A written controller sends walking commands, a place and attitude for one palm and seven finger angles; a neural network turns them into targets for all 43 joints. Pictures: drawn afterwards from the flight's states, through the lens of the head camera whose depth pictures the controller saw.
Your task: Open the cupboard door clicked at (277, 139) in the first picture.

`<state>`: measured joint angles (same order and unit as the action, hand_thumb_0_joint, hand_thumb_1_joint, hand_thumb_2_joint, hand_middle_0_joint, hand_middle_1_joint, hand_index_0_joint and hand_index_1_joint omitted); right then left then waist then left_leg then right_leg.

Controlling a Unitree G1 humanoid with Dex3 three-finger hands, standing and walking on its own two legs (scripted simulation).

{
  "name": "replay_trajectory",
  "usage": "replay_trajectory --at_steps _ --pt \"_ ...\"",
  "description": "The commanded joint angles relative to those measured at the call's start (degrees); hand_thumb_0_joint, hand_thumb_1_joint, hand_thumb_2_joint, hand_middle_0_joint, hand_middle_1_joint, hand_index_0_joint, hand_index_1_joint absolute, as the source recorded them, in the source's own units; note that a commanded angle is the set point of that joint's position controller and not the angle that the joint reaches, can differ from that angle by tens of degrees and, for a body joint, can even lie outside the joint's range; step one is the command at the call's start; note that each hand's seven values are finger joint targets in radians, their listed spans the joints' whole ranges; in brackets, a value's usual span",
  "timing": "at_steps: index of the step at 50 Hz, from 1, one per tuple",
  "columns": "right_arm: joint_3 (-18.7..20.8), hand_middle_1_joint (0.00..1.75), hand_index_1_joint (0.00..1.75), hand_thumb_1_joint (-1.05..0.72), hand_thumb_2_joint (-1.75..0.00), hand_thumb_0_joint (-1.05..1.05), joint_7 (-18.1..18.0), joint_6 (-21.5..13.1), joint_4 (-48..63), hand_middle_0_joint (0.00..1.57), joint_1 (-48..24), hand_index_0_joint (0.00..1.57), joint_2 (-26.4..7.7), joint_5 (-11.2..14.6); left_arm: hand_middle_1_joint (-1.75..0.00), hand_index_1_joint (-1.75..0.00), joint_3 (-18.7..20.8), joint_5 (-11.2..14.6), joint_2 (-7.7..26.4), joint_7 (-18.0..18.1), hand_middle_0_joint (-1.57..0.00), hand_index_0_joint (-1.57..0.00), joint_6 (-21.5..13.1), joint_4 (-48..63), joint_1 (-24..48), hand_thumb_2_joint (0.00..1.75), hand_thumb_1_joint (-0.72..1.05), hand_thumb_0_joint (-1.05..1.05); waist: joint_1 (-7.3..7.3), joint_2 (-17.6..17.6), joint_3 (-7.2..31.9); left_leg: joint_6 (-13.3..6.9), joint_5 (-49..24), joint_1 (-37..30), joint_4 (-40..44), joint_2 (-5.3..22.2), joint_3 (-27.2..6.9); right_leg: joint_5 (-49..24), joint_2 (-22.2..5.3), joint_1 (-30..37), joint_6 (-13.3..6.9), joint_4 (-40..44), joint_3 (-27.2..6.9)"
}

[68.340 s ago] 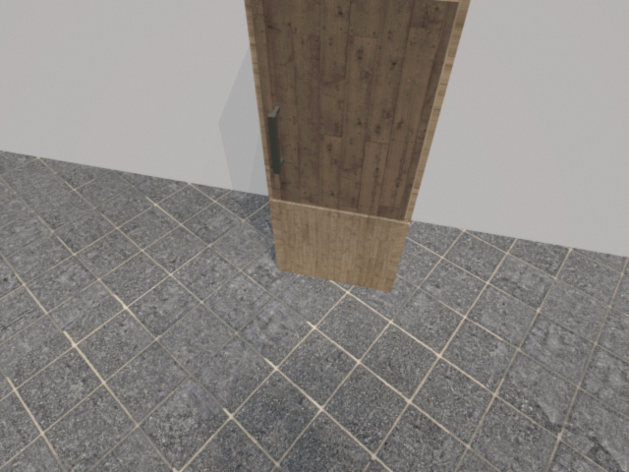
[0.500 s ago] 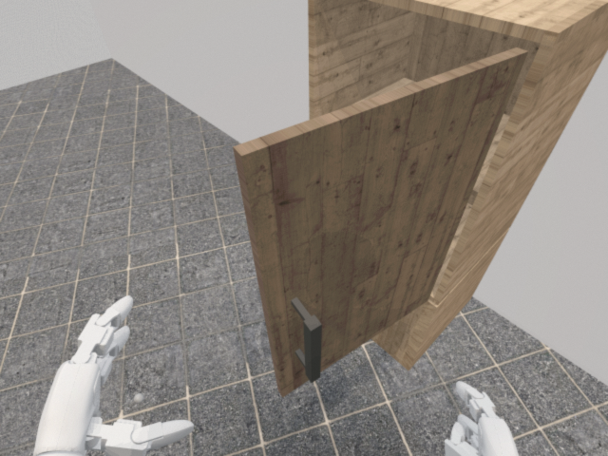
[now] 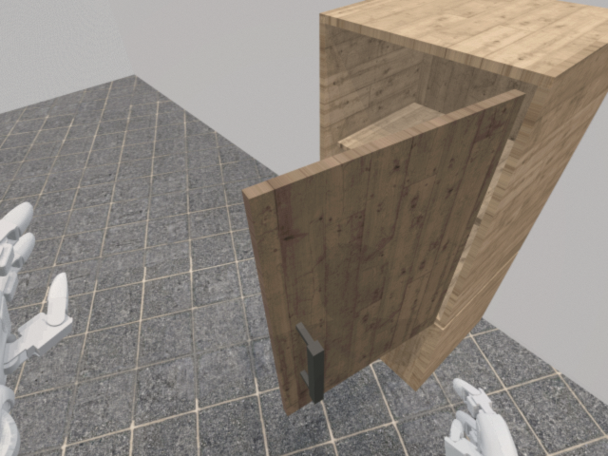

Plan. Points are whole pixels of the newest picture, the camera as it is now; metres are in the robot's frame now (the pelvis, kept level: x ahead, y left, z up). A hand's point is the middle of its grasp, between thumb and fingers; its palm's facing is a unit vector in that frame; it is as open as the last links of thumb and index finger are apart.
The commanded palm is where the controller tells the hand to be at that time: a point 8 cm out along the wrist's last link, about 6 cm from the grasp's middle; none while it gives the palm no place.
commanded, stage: draw the hand back to the body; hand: left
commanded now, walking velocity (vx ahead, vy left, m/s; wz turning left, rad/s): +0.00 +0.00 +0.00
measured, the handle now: (309, 365) +0.29 +0.04 -0.10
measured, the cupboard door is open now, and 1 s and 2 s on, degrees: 80 80 80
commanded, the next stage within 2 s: step back with the hand held close in 0.32 s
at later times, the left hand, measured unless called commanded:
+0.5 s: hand (69, 319) +0.19 +0.26 +0.17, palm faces +0.46 -0.79 -0.42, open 7.4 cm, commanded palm +0.13 +0.29 +0.18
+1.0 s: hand (15, 383) +0.13 +0.28 +0.16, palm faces +0.39 -0.77 -0.51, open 7.4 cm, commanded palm +0.07 +0.31 +0.18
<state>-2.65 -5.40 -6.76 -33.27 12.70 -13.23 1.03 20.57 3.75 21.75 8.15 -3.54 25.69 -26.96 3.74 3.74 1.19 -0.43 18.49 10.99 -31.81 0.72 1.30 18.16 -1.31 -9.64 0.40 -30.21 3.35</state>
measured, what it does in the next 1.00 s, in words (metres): shifts its weight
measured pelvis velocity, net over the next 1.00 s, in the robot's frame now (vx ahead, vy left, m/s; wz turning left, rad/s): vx -0.07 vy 0.01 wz -0.02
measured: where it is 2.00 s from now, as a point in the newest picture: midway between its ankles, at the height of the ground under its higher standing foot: outside the picture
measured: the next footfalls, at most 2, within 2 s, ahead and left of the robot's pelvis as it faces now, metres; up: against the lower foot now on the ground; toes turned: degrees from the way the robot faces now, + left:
right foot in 1.32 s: -0.06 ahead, -0.11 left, +0.00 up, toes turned +12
left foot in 1.54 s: -0.12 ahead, +0.12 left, +0.00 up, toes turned +8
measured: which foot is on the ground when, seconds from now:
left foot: down 0.00-1.00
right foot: down 0.00-1.00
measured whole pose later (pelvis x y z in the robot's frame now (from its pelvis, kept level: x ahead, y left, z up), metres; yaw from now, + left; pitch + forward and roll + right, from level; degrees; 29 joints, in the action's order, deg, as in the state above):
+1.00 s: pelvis -0.07 +0.01 +0.00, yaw -1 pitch -2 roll -1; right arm -0.3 -4.8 -1.1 -32.0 9.5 -12.9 0.8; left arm 24.5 2.3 24.5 8.3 -9.5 28.2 -32.5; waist 0.0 1.0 -2.7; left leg -1.8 11.0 18.1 -30.4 0.8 2.7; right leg 9.5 -1.2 -16.7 1.2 -27.7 2.0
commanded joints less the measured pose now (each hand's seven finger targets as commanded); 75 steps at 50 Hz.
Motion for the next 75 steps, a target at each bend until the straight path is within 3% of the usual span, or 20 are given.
replay_trajectory --at_steps 1,8,12,21,22,23,24,27,30,39,44,49,54,61,64,66,68,69,72,75 --pt "2.92 0.3 0.3 -0.9 -0.9 0.0 0.07 -2.69 8.07 0.2 -6.8 0.2 -5.58 -0.19 -0.3 -0.3 3.3 0.5 5.39 -0.45 -0.2 -0.2 -2.53 5.69 2.15 0.9 0.9 0.0 -0.5 -2.12 -0.82 -0.7 -15.32 -1.54 7.24 0.85 -0.31 -14.28 0.89 0.44 -0.71 6.49 -0.18" --pt "3.28 0.3 0.3 -0.9 -0.9 0.0 -0.19 -3.08 8.11 0.2 -8.66 0.2 -5.72 -0.73 -0.3 -0.3 6.64 -0.17 10.87 -0.14 -0.2 -0.2 -4.0 13.1 5.31 0.9 0.9 0.0 0.54 0.02 5.48 -1.19 -16.95 -5.17 7.9 0.16 0.45 -16.98 0.6 4.94 -0.99 7.89 -1.17" --pt "2.93 0.3 0.3 -0.9 -0.9 0.0 -0.24 -3.9 7.34 0.2 -8.53 0.2 -5.02 -0.72 -0.3 -0.3 5.95 -0.3 9.71 0.18 -0.2 -0.2 -3.91 13.36 4.5 0.9 0.9 0.0 0.29 3.24 3.53 -0.82 -18.16 -5.46 8.34 -0.03 0.55 -17.91 0.68 4.39 -1.04 8.42 -1.12" --pt "3.6 0.3 0.3 -0.9 -0.9 0.0 0.2 -3.24 6.56 0.2 -8.75 0.2 -5.43 -0.67 -0.3 -0.3 4.66 0.06 7.14 -0.77 -0.2 -0.2 -3.64 7.19 3.92 0.9 0.9 0.0 0.11 -2.82 -0.26 -1.04 -15.18 -5.19 10.22 0.49 0.39 -14.65 1.23 3.44 -0.64 10.2 -1.02" --pt "3.71 0.3 0.3 -0.9 -0.9 0.0 0.1 -3.15 6.45 0.2 -9.03 0.2 -5.67 -0.54 -0.3 -0.3 5.89 0.08 9.0 -0.6 -0.2 -0.2 -3.81 8.12 7.34 0.9 0.9 0.0 0.0 -2.45 0.71 -1.12 -14.86 -5.65 10.14 0.39 0.62 -14.44 1.17 3.48 -0.61 10.53 -1.38" --pt "2.74 0.3 0.3 -0.9 -0.9 0.0 0.32 -2.01 8.48 0.2 -7.82 0.2 -6.17 -0.15 -0.3 -0.3 14.67 -1.27 18.52 0.19 -0.2 -0.2 -7.18 10.56 18.33 0.9 0.9 0.0 -2.42 1.57 -5.4 -1.43 -9.85 -0.64 9.67 0.84 -0.75 -15.42 -1.38 -0.59 -0.65 13.01 -4.95" --pt "3.4 0.3 0.3 -0.9 -0.9 0.0 0.13 -1.33 7.06 0.2 -8.29 0.2 -6.0 -0.59 -0.3 -0.3 10.28 -0.57 12.18 -0.66 -0.2 -0.2 -7.37 5.59 9.39 0.9 0.9 0.0 -2.67 -4.19 -2.84 -1.69 -9.99 -0.84 8.06 1.14 -1.33 -16.61 -2.38 -0.81 -0.64 13.45 -5.47" --pt "4.01 0.3 0.3 -0.9 -0.9 0.0 0.6 0.53 8.0 0.2 -8.78 0.2 -6.69 -0.99 -0.3 -0.3 6.74 -0.66 8.89 -1.37 -0.2 -0.2 -7.12 6.7 1.43 0.9 0.9 0.0 -3.07 -4.13 0.39 -1.49 -14.83 -2.48 7.39 1.23 -0.39 -21.65 -2.85 -0.23 -0.53 12.36 -5.36" --pt "4.39 0.3 0.3 -0.9 -0.9 0.0 0.53 1.48 8.93 0.2 -8.68 0.2 -6.96 -1.1 -0.3 -0.3 7.23 -0.71 9.38 -0.87 -0.2 -0.2 -7.56 10.75 -1.76 0.9 0.9 0.0 -2.92 0.22 5.55 -1.09 -22.25 -2.69 8.33 2.22 -0.57 -25.65 -2.03 3.08 -0.29 8.63 -3.59" --pt "5.29 0.3 0.3 -0.9 -0.9 0.0 -0.43 3.45 10.63 0.2 -8.82 0.2 -6.2 -0.55 -0.3 -0.3 12.68 -0.34 13.76 1.0 -0.2 -0.2 -8.37 14.86 -6.35 0.9 0.9 0.0 -2.74 -0.45 9.39 -1.11 -24.47 2.6 8.48 3.36 -1.73 -28.44 -0.66 6.15 0.32 3.31 -3.1" --pt "5.44 0.3 0.3 -0.9 -0.9 0.0 -0.36 2.97 10.34 0.2 -8.55 0.2 -6.9 -0.45 -0.3 -0.3 11.03 -0.59 11.83 1.16 -0.2 -0.2 -8.47 13.52 -6.86 0.9 0.9 0.0 -3.12 1.03 6.61 -1.82 -15.52 9.32 10.44 4.31 -2.84 -22.77 0.33 6.23 0.74 2.15 -3.29" --pt "5.29 0.3 0.3 -0.9 -0.9 0.0 -0.25 2.04 10.02 0.2 -8.28 0.2 -7.4 -0.42 -0.3 -0.3 10.49 -1.67 11.21 1.49 -0.2 -0.2 -9.16 12.13 -4.85 0.9 0.9 0.0 -3.58 -0.49 0.88 -3.46 9.92 22.57 13.21 4.48 -4.34 -8.46 0.32 7.1 0.78 3.31 -5.77" --pt "5.13 0.3 0.3 -0.9 -0.9 0.0 -0.37 0.69 9.97 0.2 -6.66 0.2 -7.77 -0.88 -0.3 -0.3 10.29 -2.78 12.25 2.13 -0.2 -0.2 -10.8 15.92 0.33 0.9 0.9 0.0 -4.36 -0.9 -1.4 -3.2 16.94 22.26 10.49 3.1 -5.27 8.53 -0.25 -0.96 0.2 8.54 -7.24" --pt "5.47 0.3 0.3 -0.9 -0.9 0.0 -0.26 -2.05 10.13 0.2 -6.75 0.2 -7.44 -0.95 -0.3 -0.3 14.19 -2.97 13.4 2.24 -0.2 -0.2 -12.67 18.9 -3.81 0.9 0.9 0.0 -2.94 10.49 6.78 -5.91 18.54 29.96 19.21 9.68 -11.86 -10.65 6.22 14.54 1.42 -12.48 -3.22" --pt "6.12 0.3 0.3 -0.9 -0.9 0.0 0.35 -2.6 9.95 0.2 -7.16 0.2 -8.02 -1.06 -0.3 -0.3 14.81 -3.44 12.0 1.3 -0.2 -0.2 -13.23 13.72 -6.01 0.9 0.9 0.0 -2.96 9.78 1.3 -8.22 27.64 40.97 19.76 13.13 -12.86 -4.57 7.71 17.55 1.02 -16.27 -5.35" --pt "6.33 0.3 0.3 -0.9 -0.9 0.0 0.95 -2.85 9.13 0.2 -6.54 0.2 -7.41 -1.01 -0.3 -0.3 13.95 -2.54 11.79 0.94 -0.2 -0.2 -13.15 13.38 -4.86 0.9 0.9 0.0 -3.54 1.35 0.04 -5.6 18.82 32.37 11.2 8.66 -8.45 -6.49 4.84 7.14 -1.35 -6.69 -10.91" --pt "6.68 0.3 0.3 -0.9 -0.9 0.0 1.56 -2.74 7.75 0.2 -6.05 0.2 -6.26 -1.23 -0.3 -0.3 14.11 -1.77 14.86 1.1 -0.2 -0.2 -13.4 14.59 -3.19 0.9 0.9 0.0 -4.58 -11.18 1.01 0.2 6.36 10.63 -7.96 0.43 0.12 -3.91 -6.65 -17.08 -5.92 12.64 -26.46" --pt "6.5 0.3 0.3 -0.9 -0.9 0.0 1.93 -2.49 6.39 0.2 -5.35 0.2 -4.92 -0.82 -0.3 -0.3 11.26 -1.54 13.63 1.57 -0.2 -0.2 -13.03 14.1 -1.54 0.9 0.9 0.0 -4.47 -16.12 3.27 1.76 3.06 5.37 -17.34 -2.18 0.75 -9.21 -12.56 -20.13 -8.42 16.46 -30.09" --pt "6.24 0.3 0.3 -0.9 -0.9 0.0 1.92 -1.36 6.07 0.2 -7.08 0.2 -4.05 -1.36 -0.3 -0.3 11.18 -2.62 15.12 1.8 -0.2 -0.2 -11.98 15.8 2.56 0.9 0.9 0.0 -3.91 -18.66 4.28 1.67 6.77 7.85 -20.55 -0.81 -1.1 -21.51 -12.99 -15.56 -8.65 13.12 -25.34" --pt "4.74 0.3 0.3 -0.9 -0.9 0.0 0.44 -0.5 4.81 0.2 -8.6 0.2 -4.82 -0.88 -0.3 -0.3 9.14 -1.87 13.43 1.7 -0.2 -0.2 -11.6 16.26 4.98 0.9 0.9 0.0 -5.24 -5.11 1.06 1.62 -5.31 0.74 6.18 -1.31 0.96 -25.94 -3.47 -15.33 -2.23 3.42 -14.29"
